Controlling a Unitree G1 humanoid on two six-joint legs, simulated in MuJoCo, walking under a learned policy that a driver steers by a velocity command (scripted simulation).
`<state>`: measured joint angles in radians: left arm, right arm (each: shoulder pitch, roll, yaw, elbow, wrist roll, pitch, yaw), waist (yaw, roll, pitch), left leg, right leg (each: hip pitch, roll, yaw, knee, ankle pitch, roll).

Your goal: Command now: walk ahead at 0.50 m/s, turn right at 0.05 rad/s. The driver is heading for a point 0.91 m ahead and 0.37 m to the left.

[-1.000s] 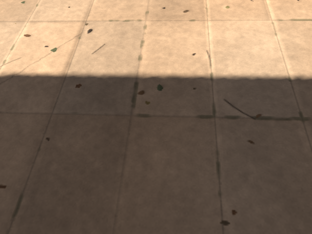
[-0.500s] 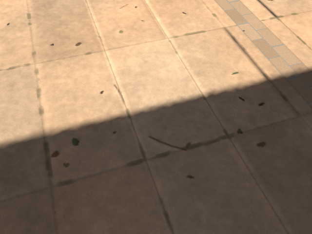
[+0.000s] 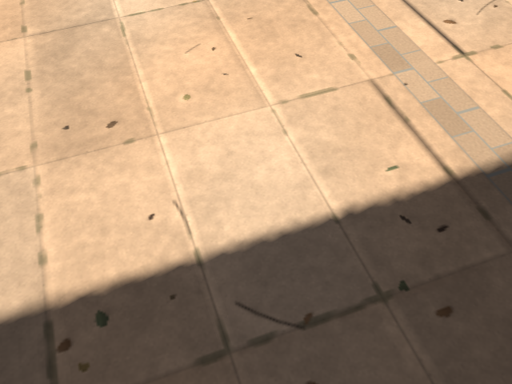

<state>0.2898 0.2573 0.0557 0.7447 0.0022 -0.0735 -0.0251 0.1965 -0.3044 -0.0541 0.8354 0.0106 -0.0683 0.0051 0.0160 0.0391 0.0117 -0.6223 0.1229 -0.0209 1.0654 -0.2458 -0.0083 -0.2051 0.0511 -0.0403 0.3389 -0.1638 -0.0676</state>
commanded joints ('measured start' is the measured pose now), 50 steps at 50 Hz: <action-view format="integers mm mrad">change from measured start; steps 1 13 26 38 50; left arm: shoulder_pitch -50 65 -57 -360 -124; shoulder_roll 135 206 91 93 88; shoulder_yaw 34 55 22 13 28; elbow -52 69 -3 -90 23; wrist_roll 0 -25 -5 -18 9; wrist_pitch -30 8 6 -43 -47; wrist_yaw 11 35 41 -7 16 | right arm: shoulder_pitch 6 -183 44 210 122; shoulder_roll -39 -71 -96 -137 -35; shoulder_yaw -9 -5 -21 -39 -35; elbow -53 -128 -32 39 -71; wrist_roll -11 0 -15 15 24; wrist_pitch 3 -26 -38 10 36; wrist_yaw -3 43 15 -20 -13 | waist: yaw -37 -3 -12 -78 -21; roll -98 -120 23 48 -150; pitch -6 13 -19 36 -19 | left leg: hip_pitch -69 93 449 583 -37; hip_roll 31 -74 103 106 22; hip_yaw -31 32 -170 -196 -80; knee -113 -554 -932 -808 99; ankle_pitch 154 167 247 242 -37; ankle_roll -17 70 253 194 23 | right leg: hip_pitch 23 233 -474 -339 78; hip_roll -261 -307 -199 -96 -326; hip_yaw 192 142 105 94 195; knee -203 -44 668 134 -175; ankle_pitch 218 344 3 169 89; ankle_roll -187 -98 70 75 -110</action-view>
